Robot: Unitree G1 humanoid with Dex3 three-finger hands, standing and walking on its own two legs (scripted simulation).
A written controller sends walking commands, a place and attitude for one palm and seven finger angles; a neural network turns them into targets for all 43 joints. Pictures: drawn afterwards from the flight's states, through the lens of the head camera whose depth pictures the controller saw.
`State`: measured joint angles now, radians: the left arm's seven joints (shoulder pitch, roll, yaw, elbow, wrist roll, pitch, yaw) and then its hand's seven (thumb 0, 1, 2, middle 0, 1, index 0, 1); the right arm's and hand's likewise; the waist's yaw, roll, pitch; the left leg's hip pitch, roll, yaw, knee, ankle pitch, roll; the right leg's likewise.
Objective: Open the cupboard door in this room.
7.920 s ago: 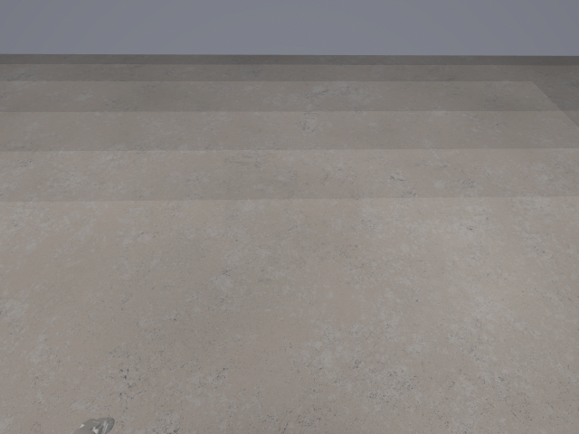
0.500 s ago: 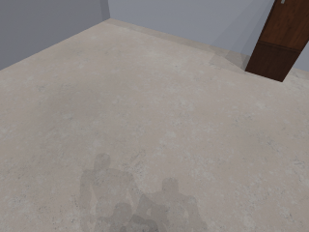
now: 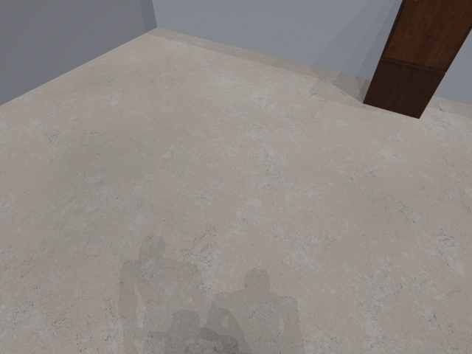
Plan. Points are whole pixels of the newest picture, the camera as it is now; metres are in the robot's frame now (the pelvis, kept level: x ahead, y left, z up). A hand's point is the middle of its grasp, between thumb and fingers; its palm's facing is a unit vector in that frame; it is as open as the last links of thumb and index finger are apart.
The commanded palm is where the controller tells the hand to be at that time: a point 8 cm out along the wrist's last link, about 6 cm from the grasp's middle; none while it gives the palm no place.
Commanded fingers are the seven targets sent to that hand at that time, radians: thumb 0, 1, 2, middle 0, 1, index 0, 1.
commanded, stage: stand and wait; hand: left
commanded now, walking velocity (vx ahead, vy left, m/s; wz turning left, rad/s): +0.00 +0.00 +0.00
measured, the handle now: out of the picture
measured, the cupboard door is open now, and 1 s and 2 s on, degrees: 0 0 0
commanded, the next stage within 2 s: turn or walk to find it in 0.60 s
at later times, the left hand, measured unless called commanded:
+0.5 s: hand out of the picture -0.01 +0.17 -0.18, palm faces +0.05 -0.98 -0.19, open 7.4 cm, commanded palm none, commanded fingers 0.00 0.90 0.90 -0.20 -0.30 -0.20 -0.30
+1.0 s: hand out of the picture +0.05 +0.19 -0.17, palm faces -0.04 -0.97 -0.22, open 7.4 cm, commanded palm none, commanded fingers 0.00 0.90 0.90 -0.20 -0.30 -0.20 -0.30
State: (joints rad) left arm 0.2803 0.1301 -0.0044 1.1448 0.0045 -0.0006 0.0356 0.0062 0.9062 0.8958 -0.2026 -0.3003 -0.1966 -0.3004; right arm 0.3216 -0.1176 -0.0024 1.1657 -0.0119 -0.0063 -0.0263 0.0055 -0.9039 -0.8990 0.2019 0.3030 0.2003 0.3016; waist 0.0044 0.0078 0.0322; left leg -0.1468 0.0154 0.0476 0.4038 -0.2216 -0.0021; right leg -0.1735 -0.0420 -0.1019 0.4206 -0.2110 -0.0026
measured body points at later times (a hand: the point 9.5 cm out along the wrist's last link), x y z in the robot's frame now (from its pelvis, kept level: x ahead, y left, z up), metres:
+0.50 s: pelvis +0.00 +0.00 +0.00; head +0.00 +0.00 +0.45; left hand -0.02 +0.22 -0.16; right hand -0.01 -0.22 -0.16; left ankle +0.00 +0.12 -0.74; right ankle +0.01 -0.11 -0.74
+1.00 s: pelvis +0.00 +0.00 +0.00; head +0.02 -0.01 +0.45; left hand +0.06 +0.24 -0.16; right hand +0.01 -0.24 -0.16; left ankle +0.00 +0.12 -0.74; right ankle +0.01 -0.11 -0.74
